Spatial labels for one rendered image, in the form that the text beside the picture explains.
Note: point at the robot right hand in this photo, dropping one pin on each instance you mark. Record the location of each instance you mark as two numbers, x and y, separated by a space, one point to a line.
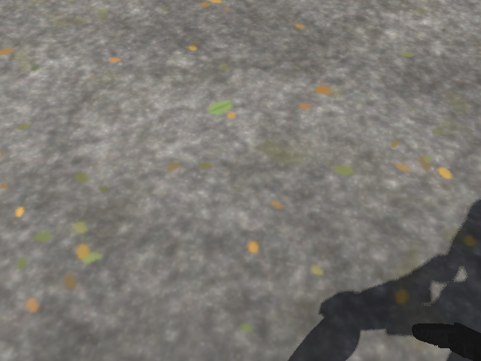
460 339

